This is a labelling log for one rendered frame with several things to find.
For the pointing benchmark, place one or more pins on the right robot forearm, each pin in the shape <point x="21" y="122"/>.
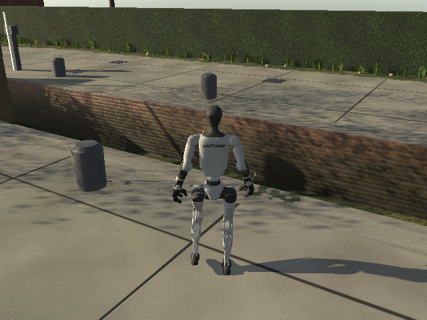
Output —
<point x="246" y="176"/>

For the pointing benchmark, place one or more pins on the robot left upper arm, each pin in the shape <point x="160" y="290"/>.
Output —
<point x="189" y="151"/>

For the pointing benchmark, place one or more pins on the robot left hand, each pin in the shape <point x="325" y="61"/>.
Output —
<point x="176" y="193"/>

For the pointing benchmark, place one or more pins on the right robot shin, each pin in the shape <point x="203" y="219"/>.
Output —
<point x="227" y="244"/>

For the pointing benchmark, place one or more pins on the robot right upper arm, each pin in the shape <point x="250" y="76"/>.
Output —
<point x="238" y="152"/>

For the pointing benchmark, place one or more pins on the left robot forearm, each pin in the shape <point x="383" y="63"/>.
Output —
<point x="180" y="178"/>

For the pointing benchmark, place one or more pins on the robot right foot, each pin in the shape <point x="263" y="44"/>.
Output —
<point x="226" y="269"/>

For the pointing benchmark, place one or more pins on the robot right hand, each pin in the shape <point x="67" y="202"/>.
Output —
<point x="245" y="187"/>

